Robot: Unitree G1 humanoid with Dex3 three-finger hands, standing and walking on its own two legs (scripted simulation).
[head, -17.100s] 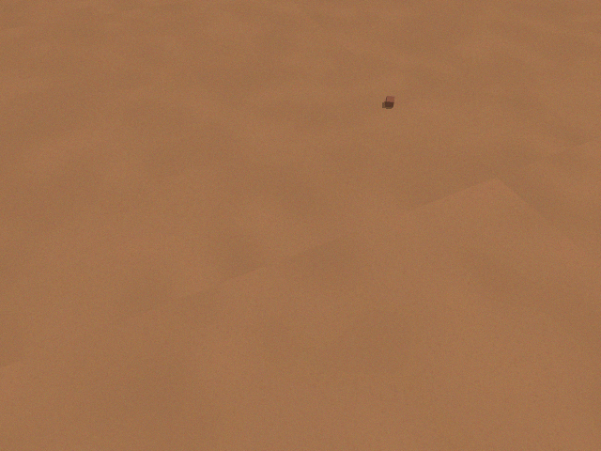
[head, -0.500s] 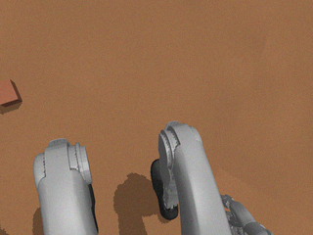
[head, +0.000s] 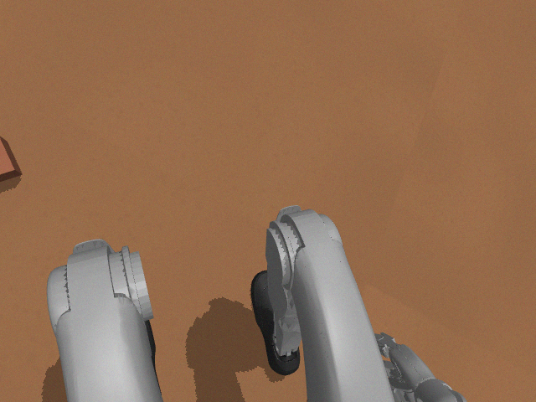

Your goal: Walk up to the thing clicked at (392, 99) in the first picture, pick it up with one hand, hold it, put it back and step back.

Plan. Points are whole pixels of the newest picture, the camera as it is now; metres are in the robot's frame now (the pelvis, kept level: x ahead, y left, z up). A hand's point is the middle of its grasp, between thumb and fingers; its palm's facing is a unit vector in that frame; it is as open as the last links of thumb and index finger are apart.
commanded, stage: rise first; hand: left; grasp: from above
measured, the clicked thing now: out of the picture +0.47 +0.35 -0.30
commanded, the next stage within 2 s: none
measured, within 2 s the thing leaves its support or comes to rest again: neither
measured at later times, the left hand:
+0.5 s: hand out of the picture +0.42 +0.39 -0.17, palm faces -0.38 -0.17 -0.91, open 14.4 cm
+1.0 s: hand out of the picture +0.42 +0.39 -0.16, palm faces -0.40 -0.16 -0.90, open 14.4 cm
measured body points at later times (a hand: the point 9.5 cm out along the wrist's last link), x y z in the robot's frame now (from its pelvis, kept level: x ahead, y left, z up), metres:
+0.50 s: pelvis +0.00 +0.00 +0.00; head +0.25 +0.10 +0.37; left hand +0.44 +0.40 -0.12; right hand +0.08 -0.27 -0.09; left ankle +0.07 +0.13 -0.28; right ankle +0.10 -0.13 -0.28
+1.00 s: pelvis +0.00 +0.00 +0.01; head +0.24 +0.10 +0.37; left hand +0.44 +0.39 -0.11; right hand +0.08 -0.27 -0.09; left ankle +0.07 +0.13 -0.28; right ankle +0.10 -0.13 -0.28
